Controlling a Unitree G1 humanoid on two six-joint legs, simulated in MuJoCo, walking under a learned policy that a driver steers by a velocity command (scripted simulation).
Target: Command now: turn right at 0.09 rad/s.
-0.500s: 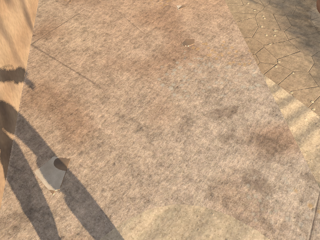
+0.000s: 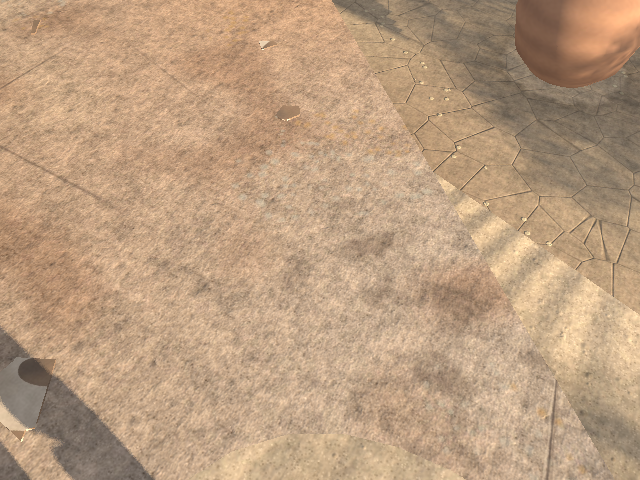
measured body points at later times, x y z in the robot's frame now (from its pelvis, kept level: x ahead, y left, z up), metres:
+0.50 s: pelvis +0.00 -0.03 +0.00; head +0.00 -0.03 +0.45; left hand +0.09 +0.23 -0.13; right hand +0.07 -0.30 -0.14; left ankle +0.00 +0.12 -0.74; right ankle -0.02 -0.15 -0.74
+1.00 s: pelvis +0.10 +0.01 +0.01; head +0.12 +0.03 +0.46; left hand +0.24 +0.28 -0.11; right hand +0.04 -0.24 -0.12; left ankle +0.01 +0.10 -0.74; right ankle +0.17 -0.15 -0.67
